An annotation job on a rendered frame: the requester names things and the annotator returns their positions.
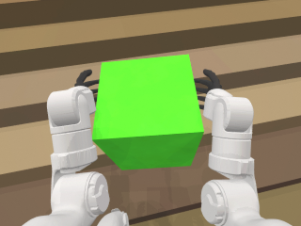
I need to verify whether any robot left shin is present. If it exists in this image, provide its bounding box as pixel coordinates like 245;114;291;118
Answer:
111;208;120;213

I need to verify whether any right robot hand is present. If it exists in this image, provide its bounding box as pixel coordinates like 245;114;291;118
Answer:
194;69;222;110

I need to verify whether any right robot forearm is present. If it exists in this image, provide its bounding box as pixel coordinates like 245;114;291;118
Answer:
203;89;260;211

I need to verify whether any left robot thigh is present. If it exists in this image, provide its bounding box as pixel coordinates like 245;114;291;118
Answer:
97;211;130;226

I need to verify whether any left robot hand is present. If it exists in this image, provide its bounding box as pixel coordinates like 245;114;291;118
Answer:
74;69;100;102

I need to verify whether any left robot forearm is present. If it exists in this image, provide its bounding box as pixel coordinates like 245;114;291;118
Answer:
47;86;98;209

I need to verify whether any robot left upper arm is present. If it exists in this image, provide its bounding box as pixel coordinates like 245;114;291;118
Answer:
22;171;110;226

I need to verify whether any carton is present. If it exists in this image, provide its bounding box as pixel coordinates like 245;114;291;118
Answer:
92;55;204;170

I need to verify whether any robot right upper arm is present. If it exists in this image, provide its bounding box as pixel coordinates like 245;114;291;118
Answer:
200;179;292;226

